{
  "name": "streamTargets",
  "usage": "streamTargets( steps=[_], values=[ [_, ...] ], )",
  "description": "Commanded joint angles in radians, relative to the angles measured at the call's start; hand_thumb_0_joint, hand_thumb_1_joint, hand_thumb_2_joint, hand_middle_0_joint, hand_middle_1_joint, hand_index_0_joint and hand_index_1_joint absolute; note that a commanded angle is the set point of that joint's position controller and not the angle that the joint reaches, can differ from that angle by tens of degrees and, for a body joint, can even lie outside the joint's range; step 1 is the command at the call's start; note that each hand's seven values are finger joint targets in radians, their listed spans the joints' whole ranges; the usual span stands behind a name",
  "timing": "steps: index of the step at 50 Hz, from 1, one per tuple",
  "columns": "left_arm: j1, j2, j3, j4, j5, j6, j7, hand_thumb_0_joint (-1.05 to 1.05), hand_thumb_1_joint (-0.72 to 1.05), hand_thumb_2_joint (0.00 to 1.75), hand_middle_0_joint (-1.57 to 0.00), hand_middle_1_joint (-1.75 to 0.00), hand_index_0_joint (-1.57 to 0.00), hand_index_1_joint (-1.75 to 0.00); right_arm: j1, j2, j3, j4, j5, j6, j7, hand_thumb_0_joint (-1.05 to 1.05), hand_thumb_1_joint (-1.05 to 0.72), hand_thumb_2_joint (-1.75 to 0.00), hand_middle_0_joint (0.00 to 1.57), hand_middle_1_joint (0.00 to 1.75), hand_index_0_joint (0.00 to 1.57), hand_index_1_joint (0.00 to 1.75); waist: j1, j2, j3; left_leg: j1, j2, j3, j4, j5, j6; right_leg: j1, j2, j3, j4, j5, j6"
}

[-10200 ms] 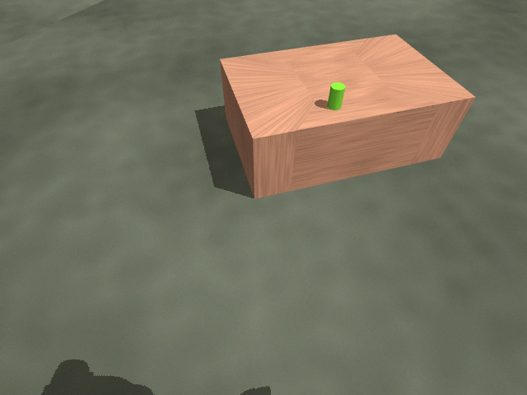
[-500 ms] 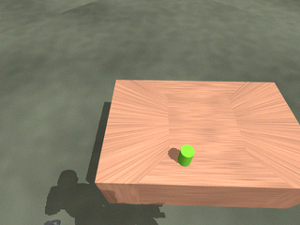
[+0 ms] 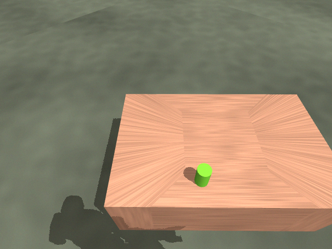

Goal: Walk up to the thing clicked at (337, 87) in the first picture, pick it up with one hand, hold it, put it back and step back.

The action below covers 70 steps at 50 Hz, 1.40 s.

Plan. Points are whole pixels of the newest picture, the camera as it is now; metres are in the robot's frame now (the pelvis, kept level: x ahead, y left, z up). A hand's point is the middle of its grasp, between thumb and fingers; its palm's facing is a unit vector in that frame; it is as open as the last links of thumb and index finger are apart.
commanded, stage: walk up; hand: right
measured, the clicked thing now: (202, 175) +0.46 -0.14 -0.34
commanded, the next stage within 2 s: stand in 0.48 s
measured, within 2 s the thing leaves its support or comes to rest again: neither
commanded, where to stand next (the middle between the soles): +0.04 +0.00 m, yaw -1 degrees
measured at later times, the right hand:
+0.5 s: hand out of the picture +0.10 -0.25 -0.15, palm faces +0.01 +0.94 -0.33, open 7.4 cm
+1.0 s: hand out of the picture +0.11 -0.25 -0.15, palm faces -0.01 +0.94 -0.34, open 7.4 cm
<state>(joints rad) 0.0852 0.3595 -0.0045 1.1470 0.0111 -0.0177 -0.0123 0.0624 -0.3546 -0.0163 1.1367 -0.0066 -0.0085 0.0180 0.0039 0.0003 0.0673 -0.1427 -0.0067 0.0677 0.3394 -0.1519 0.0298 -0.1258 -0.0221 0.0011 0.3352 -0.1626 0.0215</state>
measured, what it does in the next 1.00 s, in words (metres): stands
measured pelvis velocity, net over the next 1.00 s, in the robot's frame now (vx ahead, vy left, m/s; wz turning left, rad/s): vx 0.02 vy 0.00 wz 0.01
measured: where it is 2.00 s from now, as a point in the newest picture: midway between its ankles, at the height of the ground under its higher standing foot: outside the picture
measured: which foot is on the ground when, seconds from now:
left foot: down 0.00-1.00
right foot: down 0.00-1.00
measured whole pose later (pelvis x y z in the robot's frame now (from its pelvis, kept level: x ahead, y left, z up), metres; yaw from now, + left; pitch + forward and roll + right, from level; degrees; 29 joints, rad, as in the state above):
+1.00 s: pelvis +0.02 +0.00 +0.00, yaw +0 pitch -2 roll +0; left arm 0.11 0.35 -0.01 1.13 0.01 -0.01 -0.01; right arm 0.08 -0.34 -0.01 1.16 0.00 -0.02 0.01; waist -0.01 -0.01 0.05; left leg -0.10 -0.01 0.06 0.29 -0.16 0.03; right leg -0.08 -0.03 0.00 0.29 -0.17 0.02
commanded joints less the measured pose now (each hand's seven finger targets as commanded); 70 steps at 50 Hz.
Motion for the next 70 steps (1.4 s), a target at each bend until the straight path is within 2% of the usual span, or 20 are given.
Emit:
streamTargets(
  steps=[1,3,12,23,24,25,30,33,39,40,42,49,52,55,59,64,70],
  values=[
    [-0.067,0.216,0.043,-0.06,0.0,-0.02,0.019,0.0,0.9,0.9,-0.2,-0.3,-0.2,-0.3,-0.056,-0.21,-0.044,-0.061,-0.005,-0.019,-0.012,0.0,-0.9,-0.9,0.2,0.3,0.2,0.3,-0.006,-0.008,-0.092,0.041,0.137,-0.131,-0.085,-0.064,-0.004,-0.03,-0.107,0.095,-0.069,0.032,-0.04],
    [-0.045,0.212,0.042,-0.054,0.0,-0.02,0.019,0.0,0.9,0.9,-0.2,-0.3,-0.2,-0.3,-0.059,-0.207,-0.042,-0.061,-0.004,-0.019,-0.011,0.0,-0.9,-0.9,0.2,0.3,0.2,0.3,0.003,-0.007,-0.099,0.063,0.142,-0.13,-0.08,-0.045,-0.001,-0.035,-0.106,0.091,-0.069,0.028,-0.038],
    [-0.03,0.208,0.044,-0.045,0.001,-0.014,0.021,0.0,0.9,0.9,-0.2,-0.3,-0.2,-0.3,-0.047,-0.208,-0.045,-0.053,-0.004,-0.015,-0.014,0.0,-0.9,-0.9,0.2,0.3,0.2,0.3,-0.003,0.001,-0.087,0.032,0.146,-0.14,-0.095,-0.07,0.003,-0.023,-0.098,0.083,-0.056,0.043,-0.038],
    [-0.035,0.205,0.043,-0.051,0.001,-0.014,0.026,0.0,0.9,0.9,-0.2,-0.3,-0.2,-0.3,-0.037,-0.206,-0.05,-0.049,-0.005,-0.014,-0.018,0.0,-0.9,-0.9,0.2,0.3,0.2,0.3,-0.008,0.0,-0.116,0.07,0.145,-0.123,-0.071,0.07,0.0,0.003,-0.107,0.084,-0.053,0.126,-0.035],
    [-0.028,0.188,0.035,-0.056,0.0,-0.015,0.023,0.0,0.9,0.9,-0.2,-0.3,-0.2,-0.3,-0.037,-0.189,-0.038,-0.046,0.0,-0.021,-0.019,0.0,-0.9,-0.9,0.2,0.3,0.2,0.3,-0.01,-0.011,-0.147,0.094,0.151,-0.138,-0.075,0.149,-0.004,0.024,-0.111,0.086,-0.05,0.138,-0.03],
    [-0.027,0.189,0.036,-0.055,-0.003,-0.016,0.022,0.0,0.9,0.9,-0.2,-0.3,-0.2,-0.3,-0.038,-0.192,-0.037,-0.042,0.0,-0.025,-0.019,0.0,-0.9,-0.9,0.2,0.3,0.2,0.3,-0.008,-0.006,-0.139,0.1,0.152,-0.137,-0.076,0.175,-0.007,0.022,-0.11,0.086,-0.053,0.134,-0.028],
    [-0.027,0.191,0.037,-0.062,-0.001,-0.011,0.022,0.0,0.9,0.9,-0.2,-0.3,-0.2,-0.3,-0.05,-0.201,-0.035,-0.039,-0.001,-0.027,-0.023,0.0,-0.9,-0.9,0.2,0.3,0.2,0.3,-0.006,0.011,-0.105,0.091,0.151,-0.136,-0.091,0.141,-0.013,0.006,-0.109,0.085,-0.072,0.1,-0.027],
    [-0.024,0.194,0.036,-0.068,-0.002,-0.016,0.023,0.0,0.9,0.9,-0.2,-0.3,-0.2,-0.3,-0.043,-0.201,-0.033,-0.038,-0.001,-0.031,-0.021,0.0,-0.9,-0.9,0.2,0.3,0.2,0.3,-0.006,-0.002,-0.115,0.097,0.154,-0.137,-0.085,0.181,-0.012,0.022,-0.115,0.084,-0.072,0.128,-0.025],
    [-0.026,0.194,0.038,-0.073,-0.002,-0.015,0.021,0.0,0.9,0.9,-0.2,-0.3,-0.2,-0.3,-0.049,-0.204,-0.032,-0.038,-0.001,-0.03,-0.022,0.0,-0.9,-0.9,0.2,0.3,0.2,0.3,-0.007,-0.001,-0.094,0.084,0.149,-0.137,-0.095,0.125,-0.014,0.017,-0.116,0.086,-0.09,0.094,-0.029],
    [-0.038,0.192,0.039,-0.078,0.0,-0.015,0.021,0.0,0.9,0.9,-0.2,-0.3,-0.2,-0.3,-0.038,-0.202,-0.032,-0.04,-0.003,-0.03,-0.023,0.0,-0.9,-0.9,0.2,0.3,0.2,0.3,-0.014,-0.001,-0.099,0.08,0.146,-0.134,-0.096,0.129,-0.015,0.023,-0.118,0.088,-0.088,0.102,-0.03],
    [-0.022,0.193,0.039,-0.077,-0.001,-0.014,0.021,0.0,0.9,0.9,-0.2,-0.3,-0.2,-0.3,-0.041,-0.204,-0.031,-0.04,-0.002,-0.031,-0.024,0.0,-0.9,-0.9,0.2,0.3,0.2,0.3,-0.007,0.008,-0.115,0.101,0.149,-0.13,-0.092,0.154,-0.014,0.026,-0.118,0.085,-0.082,0.121,-0.03],
    [-0.027,0.197,0.038,-0.081,-0.001,-0.014,0.023,0.0,0.9,0.9,-0.2,-0.3,-0.2,-0.3,-0.039,-0.199,-0.028,-0.042,-0.001,-0.033,-0.025,0.0,-0.9,-0.9,0.2,0.3,0.2,0.3,-0.011,-0.002,-0.126,0.117,0.153,-0.132,-0.081,0.203,-0.014,0.03,-0.118,0.08,-0.07,0.148,-0.032],
    [-0.022,0.194,0.034,-0.076,-0.002,-0.013,0.023,0.0,0.9,0.9,-0.2,-0.3,-0.2,-0.3,-0.032,-0.198,-0.026,-0.034,0.001,-0.028,-0.023,0.0,-0.9,-0.9,0.2,0.3,0.2,0.3,-0.014,-0.011,-0.099,0.093,0.149,-0.136,-0.087,0.149,-0.015,0.019,-0.117,0.083,-0.087,0.108,-0.03],
    [-0.016,0.196,0.034,-0.08,0.0,-0.016,0.023,0.0,0.9,0.9,-0.2,-0.3,-0.2,-0.3,-0.037,-0.206,-0.028,-0.038,-0.001,-0.026,-0.023,0.0,-0.9,-0.9,0.2,0.3,0.2,0.3,-0.011,-0.009,-0.102,0.094,0.145,-0.131,-0.079,0.13,-0.012,0.02,-0.12,0.085,-0.092,0.116,-0.029],
    [-0.018,0.199,0.034,-0.083,-0.002,-0.016,0.024,0.0,0.9,0.9,-0.2,-0.3,-0.2,-0.3,-0.021,-0.201,-0.025,-0.04,-0.002,-0.026,-0.023,0.0,-0.9,-0.9,0.2,0.3,0.2,0.3,-0.016,0.002,-0.12,0.098,0.147,-0.128,-0.075,0.162,-0.011,0.036,-0.123,0.087,-0.086,0.149,-0.033],
    [-0.016,0.197,0.036,-0.077,-0.004,-0.012,0.022,0.0,0.9,0.9,-0.2,-0.3,-0.2,-0.3,-0.025,-0.204,-0.023,-0.037,-0.002,-0.026,-0.024,0.0,-0.9,-0.9,0.2,0.3,0.2,0.3,-0.009,0.005,-0.092,0.076,0.145,-0.134,-0.09,0.128,-0.012,0.03,-0.12,0.085,-0.089,0.105,-0.036],
    [-0.017,0.198,0.037,-0.079,-0.001,-0.01,0.023,0.0,0.9,0.9,-0.2,-0.3,-0.2,-0.3,-0.023,-0.203,-0.022,-0.042,0.0,-0.029,-0.026,0.0,-0.9,-0.9,0.2,0.3,0.2,0.3,-0.009,-0.001,-0.103,0.089,0.149,-0.139,-0.088,0.17,-0.014,0.033,-0.119,0.079,-0.075,0.119,-0.038]
  ],
)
